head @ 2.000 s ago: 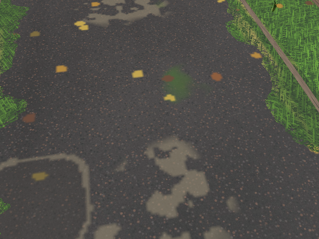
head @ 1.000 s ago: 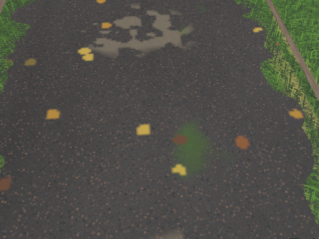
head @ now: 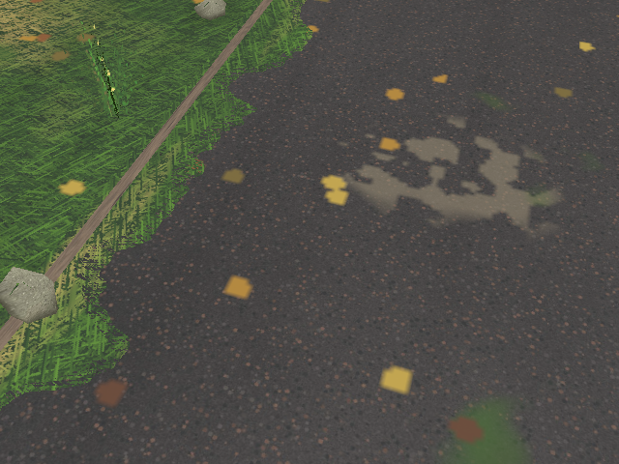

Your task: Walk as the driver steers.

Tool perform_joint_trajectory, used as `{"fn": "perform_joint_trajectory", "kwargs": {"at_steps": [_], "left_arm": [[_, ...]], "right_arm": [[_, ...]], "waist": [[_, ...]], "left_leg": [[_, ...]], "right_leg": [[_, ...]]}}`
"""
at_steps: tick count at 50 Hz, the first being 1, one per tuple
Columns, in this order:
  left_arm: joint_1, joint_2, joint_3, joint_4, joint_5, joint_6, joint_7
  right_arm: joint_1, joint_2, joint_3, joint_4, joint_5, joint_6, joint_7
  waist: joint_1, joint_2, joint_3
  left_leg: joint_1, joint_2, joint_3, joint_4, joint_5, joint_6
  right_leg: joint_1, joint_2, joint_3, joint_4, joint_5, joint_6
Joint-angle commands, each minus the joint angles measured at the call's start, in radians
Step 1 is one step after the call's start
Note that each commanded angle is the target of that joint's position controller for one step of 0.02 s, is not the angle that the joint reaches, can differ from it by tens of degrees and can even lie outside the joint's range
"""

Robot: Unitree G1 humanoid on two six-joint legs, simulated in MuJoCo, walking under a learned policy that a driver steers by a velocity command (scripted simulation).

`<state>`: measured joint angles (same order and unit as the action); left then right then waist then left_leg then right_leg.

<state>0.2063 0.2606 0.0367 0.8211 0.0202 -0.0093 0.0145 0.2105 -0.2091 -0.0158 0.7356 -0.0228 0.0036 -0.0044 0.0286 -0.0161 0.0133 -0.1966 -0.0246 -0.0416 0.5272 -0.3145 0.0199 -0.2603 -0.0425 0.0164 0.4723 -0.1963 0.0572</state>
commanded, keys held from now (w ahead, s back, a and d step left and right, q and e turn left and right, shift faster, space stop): no key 1.00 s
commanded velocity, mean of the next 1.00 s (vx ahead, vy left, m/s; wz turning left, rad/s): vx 0.00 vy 0.00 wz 0.01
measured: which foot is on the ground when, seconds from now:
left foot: down 0.00-1.00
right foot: down 0.00-1.00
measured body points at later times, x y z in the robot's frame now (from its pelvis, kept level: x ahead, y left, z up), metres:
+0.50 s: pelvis +0.02 +0.00 +0.00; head +0.03 +0.01 +0.45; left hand +0.09 +0.27 -0.14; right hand +0.09 -0.26 -0.13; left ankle -0.02 +0.11 -0.74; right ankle +0.04 -0.16 -0.74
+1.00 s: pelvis +0.01 +0.00 +0.00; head +0.02 +0.00 +0.45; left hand +0.04 +0.25 -0.15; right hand +0.03 -0.25 -0.15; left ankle -0.02 +0.11 -0.74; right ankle +0.04 -0.16 -0.74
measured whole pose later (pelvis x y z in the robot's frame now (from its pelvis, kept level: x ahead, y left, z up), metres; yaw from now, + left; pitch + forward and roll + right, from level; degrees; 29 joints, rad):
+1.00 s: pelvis +0.01 +0.00 +0.00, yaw -1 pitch -1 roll +0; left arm 0.21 0.22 0.04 1.13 0.00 0.01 0.05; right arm 0.29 -0.20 -0.02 1.03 0.00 -0.01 -0.03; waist 0.01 -0.01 0.04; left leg -0.13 -0.03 -0.02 0.47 -0.31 0.02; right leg -0.23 -0.05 0.03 0.47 -0.22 0.06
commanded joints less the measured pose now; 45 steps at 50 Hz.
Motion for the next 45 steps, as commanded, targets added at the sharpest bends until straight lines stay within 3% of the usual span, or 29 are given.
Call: {"fn": "perform_joint_trajectory", "kwargs": {"at_steps": [1, 6, 14, 30, 45], "left_arm": [[-0.019, 0.100, 0.026, -0.031, -0.004, -0.017, 0.005], [-0.013, 0.104, 0.028, 0.016, -0.010, -0.015, 0.011], [-0.012, 0.109, 0.030, 0.089, -0.016, -0.002, 0.024], [-0.018, 0.091, 0.028, 0.210, -0.019, 0.013, 0.036], [0.020, 0.064, 0.019, 0.275, -0.020, 0.017, 0.041]], "right_arm": [[-0.003, -0.139, -0.037, -0.048, 0.005, -0.016, -0.008], [0.011, -0.128, -0.039, -0.022, 0.011, -0.014, -0.008], [0.034, -0.125, -0.044, 0.039, 0.016, -0.013, -0.009], [0.077, -0.122, -0.036, 0.171, 0.018, -0.015, -0.023], [0.117, -0.101, -0.021, 0.258, 0.020, -0.016, -0.027]], "waist": [[-0.011, 0.062, 0.002], [-0.015, 0.029, -0.023], [-0.014, 0.026, -0.030], [-0.014, 0.023, 0.011], [-0.017, 0.020, 0.035]], "left_leg": [[-0.075, 0.101, -0.114, -0.158, 0.108, 0.038], [-0.033, 0.085, -0.091, -0.132, 0.232, 0.038], [-0.014, 0.067, -0.062, -0.121, 0.318, 0.030], [-0.027, 0.048, -0.033, -0.146, 0.243, 0.013], [-0.040, 0.039, -0.017, -0.167, 0.176, 0.008]], "right_leg": [[0.065, -0.017, 0.017, -0.029, 0.096, -0.006], [0.084, -0.022, 0.018, -0.023, 0.149, -0.004], [0.112, -0.023, 0.015, -0.012, 0.189, -0.011], [0.115, -0.010, 0.004, -0.035, 0.153, -0.020], [0.100, 0.000, -0.001, -0.050, 0.115, -0.023]]}}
